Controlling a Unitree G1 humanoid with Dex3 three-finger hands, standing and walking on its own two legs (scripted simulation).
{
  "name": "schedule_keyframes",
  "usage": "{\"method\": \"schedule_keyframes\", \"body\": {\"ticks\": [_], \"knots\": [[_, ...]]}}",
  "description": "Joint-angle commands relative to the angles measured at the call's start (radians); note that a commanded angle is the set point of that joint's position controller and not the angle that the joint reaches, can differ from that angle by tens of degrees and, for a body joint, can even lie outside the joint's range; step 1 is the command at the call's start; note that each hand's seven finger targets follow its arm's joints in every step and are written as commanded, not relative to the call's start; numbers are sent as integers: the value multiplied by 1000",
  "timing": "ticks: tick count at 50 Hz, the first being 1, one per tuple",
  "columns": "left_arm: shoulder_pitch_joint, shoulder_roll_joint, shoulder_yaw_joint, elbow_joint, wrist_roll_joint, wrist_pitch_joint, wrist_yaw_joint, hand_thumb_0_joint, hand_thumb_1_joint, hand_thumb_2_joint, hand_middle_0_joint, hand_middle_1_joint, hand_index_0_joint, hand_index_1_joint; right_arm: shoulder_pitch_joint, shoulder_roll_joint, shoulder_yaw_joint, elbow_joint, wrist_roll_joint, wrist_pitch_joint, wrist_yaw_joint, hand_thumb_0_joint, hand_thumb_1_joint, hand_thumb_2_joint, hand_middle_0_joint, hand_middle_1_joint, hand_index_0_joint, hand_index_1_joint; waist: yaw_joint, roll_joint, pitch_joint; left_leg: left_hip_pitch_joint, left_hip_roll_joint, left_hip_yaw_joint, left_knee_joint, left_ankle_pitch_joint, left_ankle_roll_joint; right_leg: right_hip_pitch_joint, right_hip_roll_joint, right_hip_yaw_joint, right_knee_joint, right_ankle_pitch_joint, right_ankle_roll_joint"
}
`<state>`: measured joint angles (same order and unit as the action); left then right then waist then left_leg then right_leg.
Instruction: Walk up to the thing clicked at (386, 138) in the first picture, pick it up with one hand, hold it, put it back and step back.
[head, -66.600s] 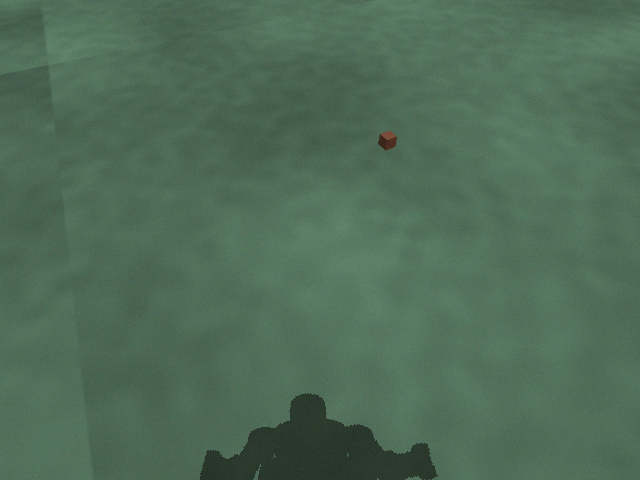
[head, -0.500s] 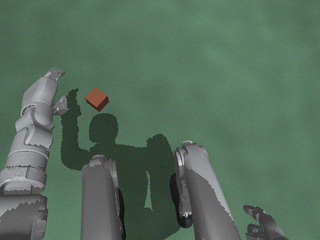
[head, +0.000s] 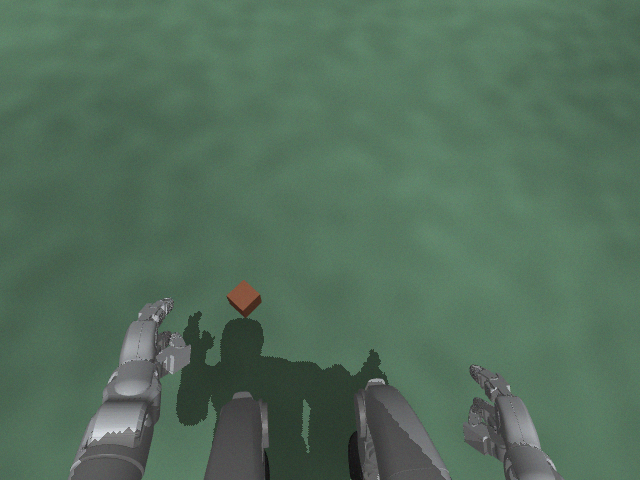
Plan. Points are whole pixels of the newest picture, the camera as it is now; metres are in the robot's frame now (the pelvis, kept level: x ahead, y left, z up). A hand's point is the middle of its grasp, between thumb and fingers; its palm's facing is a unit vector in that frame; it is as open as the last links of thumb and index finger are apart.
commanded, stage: home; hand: left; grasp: from above
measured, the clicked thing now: (244, 299) +0.55 +0.15 -0.59
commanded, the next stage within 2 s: none
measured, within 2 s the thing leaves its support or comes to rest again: neither
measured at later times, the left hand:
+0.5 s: hand (120, 416) +0.21 +0.19 +0.05, palm faces +0.09 -0.98 -0.20, open 7.4 cm
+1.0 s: hand (121, 424) +0.20 +0.19 +0.05, palm faces +0.07 -0.98 -0.19, open 7.4 cm
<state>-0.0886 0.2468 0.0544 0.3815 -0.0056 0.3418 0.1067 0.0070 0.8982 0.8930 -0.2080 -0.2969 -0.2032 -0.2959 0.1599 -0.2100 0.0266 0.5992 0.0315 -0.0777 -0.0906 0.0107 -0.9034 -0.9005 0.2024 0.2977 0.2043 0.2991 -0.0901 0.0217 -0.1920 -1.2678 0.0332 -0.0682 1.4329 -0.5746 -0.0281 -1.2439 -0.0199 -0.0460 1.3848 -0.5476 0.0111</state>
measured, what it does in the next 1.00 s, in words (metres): rises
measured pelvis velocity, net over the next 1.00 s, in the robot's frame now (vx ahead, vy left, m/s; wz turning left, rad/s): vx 0.04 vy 0.01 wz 0.03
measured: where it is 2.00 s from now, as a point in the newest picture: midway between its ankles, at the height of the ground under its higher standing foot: outside the picture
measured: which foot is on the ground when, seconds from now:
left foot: down 0.00-1.00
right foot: down 0.00-1.00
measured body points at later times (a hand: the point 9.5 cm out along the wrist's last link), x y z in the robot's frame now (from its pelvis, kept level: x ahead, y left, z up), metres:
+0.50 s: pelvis +0.05 +0.01 +0.09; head +0.06 +0.01 +0.54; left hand +0.20 +0.24 +0.06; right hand +0.22 -0.24 +0.03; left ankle +0.05 +0.13 -0.59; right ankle +0.06 -0.13 -0.59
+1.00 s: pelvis +0.04 +0.01 +0.09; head +0.06 +0.02 +0.54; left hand +0.19 +0.24 +0.06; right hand +0.20 -0.23 +0.03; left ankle +0.05 +0.13 -0.59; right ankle +0.06 -0.13 -0.59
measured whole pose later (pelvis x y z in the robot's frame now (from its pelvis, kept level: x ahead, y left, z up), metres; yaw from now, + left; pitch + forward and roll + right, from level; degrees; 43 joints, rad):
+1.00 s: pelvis +0.04 +0.01 +0.09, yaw +2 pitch +9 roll -3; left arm 0.50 0.23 0.03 -0.12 -0.06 0.45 0.02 0.01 0.90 0.89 -0.20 -0.30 -0.20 -0.30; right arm 0.30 -0.21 0.03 0.55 0.00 -0.23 -0.19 0.02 -0.90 -0.90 0.20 0.30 0.21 0.30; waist -0.05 0.04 -0.16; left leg -0.69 0.03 -0.06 1.01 -0.49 -0.01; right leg -0.65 -0.02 -0.06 0.93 -0.45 0.02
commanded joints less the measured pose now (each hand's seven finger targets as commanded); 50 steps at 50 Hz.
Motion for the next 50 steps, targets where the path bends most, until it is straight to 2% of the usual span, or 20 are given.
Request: {"method": "schedule_keyframes", "body": {"ticks": [1,2,4,7,9,10,15,18,21,26,37,40,43,44,45,47,50], "knots": [[-3,102,64,-282,-45,-24,3,0,900,900,-200,-299,-200,-299,38,-144,-52,-126,7,-62,-37,0,-900,-900,200,300,200,299,-3,37,-337,384,-27,9,-310,186,48,386,25,20,-325,210,-20],[34,87,50,-289,-46,-20,-2,0,900,899,-200,-299,-200,-299,39,-141,-47,-127,7,-68,-42,0,-900,-900,200,300,200,300,-10,40,-308,402,-25,6,-335,200,45,397,24,16,-338,223,-19],[92,99,69,-323,-51,-18,-4,0,900,900,-200,-299,-200,-299,45,-139,-45,-138,7,-75,-56,0,-900,-900,200,299,200,299,2,48,-276,449,-28,14,-371,214,46,433,26,16,-385,230,-18],[202,77,53,-407,-55,-15,-8,0,900,900,-200,-299,-200,-299,60,-132,-43,-160,3,-88,-70,0,-900,-900,200,299,200,299,5,46,-243,518,-29,17,-432,251,44,506,27,9,-446,262,-17],[284,80,58,-446,-53,-6,-9,0,900,900,-200,-299,-200,-299,75,-129,-45,-172,0,-98,-79,0,-900,-900,200,299,200,299,14,44,-217,557,-32,25,-465,268,45,557,27,9,-488,277,-15],[314,69,45,-475,-57,-4,-12,0,900,900,-200,-299,-200,-299,75,-126,-44,-179,-1,-102,-81,0,-901,-900,200,299,200,299,15,38,-194,573,-32,28,-485,279,44,571,29,5,-508,285,-14],[470,65,39,-606,-59,18,-25,0,900,900,-200,-299,-200,-299,77,-121,-42,-210,-6,-126,-95,0,-900,-900,200,299,200,299,33,61,-132,640,-30,27,-559,296,39,619,39,-14,-562,286,-15],[532,61,26,-645,-56,41,-36,0,900,900,-200,-299,-200,-299,76,-122,-41,-219,-8,-143,-105,0,-900,-900,200,299,200,299,25,47,-102,667,-28,22,-577,324,40,636,43,-24,-582,302,-14],[557,61,28,-677,-62,55,-51,0,900,900,-200,-299,-200,-299,70,-125,-40,-226,-10,-160,-108,0,-900,-900,200,299,200,299,31,19,-39,661,-29,21,-600,299,45,638,42,-34,-604,279,-11],[561,63,25,-685,-55,65,-74,0,900,899,-200,-298,-200,-298,68,-133,-47,-228,-18,-187,-110,0,-900,-900,200,300,200,299,26,16,-9,669,-31,25,-607,298,42,632,40,-41,-605,267,-9],[554,84,44,-710,-39,49,-78,0,900,899,-200,-299,-200,-299,57,-132,-48,-221,-27,-216,-106,0,-900,-900,200,300,200,299,45,52,-59,689,-37,26,-595,313,37,661,33,-29,-594,284,-8],[559,80,39,-694,-35,52,-73,0,900,899,-200,-298,-200,-298,52,-133,-45,-219,-27,-216,-106,0,-900,-900,200,300,200,300,47,55,-36,679,-32,17,-609,287,35,646,38,-35,-590,259,-9],[563,76,34,-693,-39,54,-74,0,900,900,-200,-299,-200,-299,50,-134,-45,-217,-27,-216,-106,0,-900,-900,200,299,200,299,52,53,-27,672,-27,7,-616,278,35,645,38,-38,-590,249,-9],[570,77,45,-691,-42,53,-73,0,900,900,-200,-300,-200,-299,54,-133,-48,-219,-28,-216,-105,0,-901,-899,200,299,200,299,51,39,-56,675,-30,11,-605,296,36,661,39,-37,-589,262,-10],[573,73,32,-696,-43,55,-75,0,900,900,-200,-299,-200,-299,56,-134,-46,-215,-26,-218,-104,0,-900,-900,200,299,200,299,55,40,-48,672,-30,12,-607,303,34,659,38,-37,-586,266,-11],[567,73,33,-693,-46,56,-77,0,900,900,-200,-299,-200,-299,57,-136,-48,-217,-27,-219,-105,0,-900,-900,200,299,200,299,44,51,-47,676,-29,15,-607,289,34,648,41,-35,-586,256,-10],[568,74,38,-684,-50,60,-77,0,900,900,-200,-299,-200,-299,55,-135,-45,-217,-25,-221,-106,0,-900,-900,200,299,200,299,50,11,-26,655,-33,19,-604,255,41,650,37,-32,-604,233,-5]]}}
